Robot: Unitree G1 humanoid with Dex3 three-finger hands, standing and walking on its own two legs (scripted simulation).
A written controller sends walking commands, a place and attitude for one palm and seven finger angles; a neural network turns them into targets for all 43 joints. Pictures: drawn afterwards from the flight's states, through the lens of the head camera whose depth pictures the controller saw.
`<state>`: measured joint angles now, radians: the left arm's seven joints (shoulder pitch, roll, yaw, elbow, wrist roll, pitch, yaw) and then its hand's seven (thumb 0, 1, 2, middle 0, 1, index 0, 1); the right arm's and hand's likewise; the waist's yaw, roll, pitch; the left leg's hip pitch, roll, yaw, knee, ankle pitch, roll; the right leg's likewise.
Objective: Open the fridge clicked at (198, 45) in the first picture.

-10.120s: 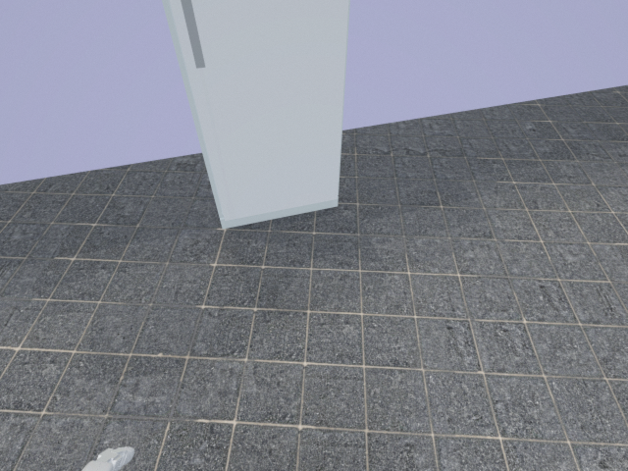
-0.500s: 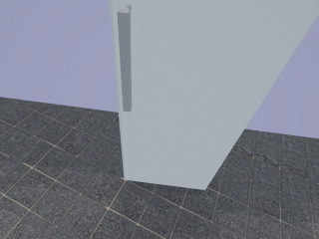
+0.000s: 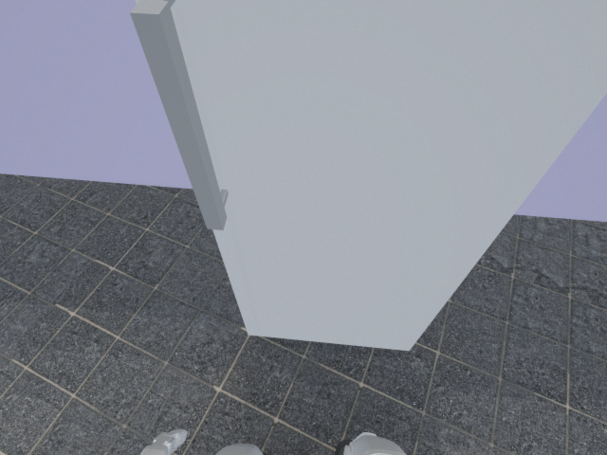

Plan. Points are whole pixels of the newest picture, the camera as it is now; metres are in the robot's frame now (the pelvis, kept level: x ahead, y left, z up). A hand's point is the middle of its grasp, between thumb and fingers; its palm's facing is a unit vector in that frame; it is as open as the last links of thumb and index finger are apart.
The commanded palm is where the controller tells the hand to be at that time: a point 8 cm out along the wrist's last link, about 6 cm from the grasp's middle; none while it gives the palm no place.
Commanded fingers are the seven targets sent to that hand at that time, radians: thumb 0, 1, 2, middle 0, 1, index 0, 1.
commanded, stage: come to a stop and stand still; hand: left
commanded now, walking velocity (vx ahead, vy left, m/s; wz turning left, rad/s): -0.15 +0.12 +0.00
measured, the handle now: (198, 133) +0.46 +0.15 +0.17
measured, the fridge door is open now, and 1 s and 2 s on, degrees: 0 0 0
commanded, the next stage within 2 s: look again from close up in 1.78 s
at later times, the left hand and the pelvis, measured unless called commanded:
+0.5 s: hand out of the picture -0.07 +0.21 -0.17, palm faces +0.04 -0.98 -0.18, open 7.4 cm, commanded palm none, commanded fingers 0.00 0.90 0.90 -0.20 -0.30 -0.20 -0.30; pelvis -0.04 +0.04 +0.01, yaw -2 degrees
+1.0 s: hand out of the picture -0.09 +0.17 -0.17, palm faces +0.01 -0.99 -0.11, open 7.4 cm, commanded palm none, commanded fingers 0.00 0.90 0.90 -0.20 -0.30 -0.20 -0.30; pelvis -0.07 +0.03 +0.02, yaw -1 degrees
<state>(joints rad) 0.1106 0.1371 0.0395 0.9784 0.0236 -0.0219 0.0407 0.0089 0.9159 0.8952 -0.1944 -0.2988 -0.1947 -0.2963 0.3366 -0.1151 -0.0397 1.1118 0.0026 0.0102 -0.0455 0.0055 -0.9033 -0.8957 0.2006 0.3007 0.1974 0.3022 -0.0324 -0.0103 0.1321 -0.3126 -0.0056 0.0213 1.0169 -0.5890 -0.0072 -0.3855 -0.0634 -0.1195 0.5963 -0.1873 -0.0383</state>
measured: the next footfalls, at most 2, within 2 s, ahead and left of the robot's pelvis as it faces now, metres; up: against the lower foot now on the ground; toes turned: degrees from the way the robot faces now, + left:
left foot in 0.18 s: +0.03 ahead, +0.12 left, +0.00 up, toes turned +3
right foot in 0.52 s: -0.05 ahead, -0.08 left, +0.00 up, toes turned -3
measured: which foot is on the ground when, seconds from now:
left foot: up 0.00-0.16, down 0.18-1.00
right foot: down 0.00-0.20, up 0.22-0.50, down 0.52-1.00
